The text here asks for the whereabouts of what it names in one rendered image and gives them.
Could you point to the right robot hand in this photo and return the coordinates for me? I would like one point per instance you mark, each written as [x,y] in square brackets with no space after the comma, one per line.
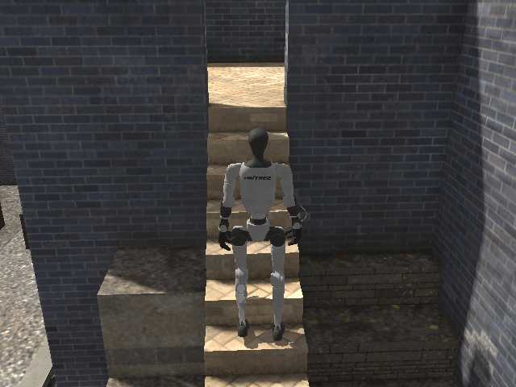
[297,233]

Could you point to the right robot forearm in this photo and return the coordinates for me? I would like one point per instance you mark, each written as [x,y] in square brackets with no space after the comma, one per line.
[294,215]

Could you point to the left robot upper arm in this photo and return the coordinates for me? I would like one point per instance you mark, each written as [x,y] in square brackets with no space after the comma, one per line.
[229,184]

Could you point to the left robot forearm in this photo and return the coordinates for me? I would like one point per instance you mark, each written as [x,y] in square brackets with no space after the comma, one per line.
[225,214]

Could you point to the right robot upper arm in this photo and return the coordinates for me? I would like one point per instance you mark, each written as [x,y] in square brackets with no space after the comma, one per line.
[286,184]

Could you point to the right robot foot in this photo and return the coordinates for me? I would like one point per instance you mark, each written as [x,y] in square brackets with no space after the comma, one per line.
[277,334]

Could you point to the left robot hand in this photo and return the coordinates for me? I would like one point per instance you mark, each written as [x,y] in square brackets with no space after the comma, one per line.
[222,238]

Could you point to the robot torso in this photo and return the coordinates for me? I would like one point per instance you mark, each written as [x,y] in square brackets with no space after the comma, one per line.
[257,190]

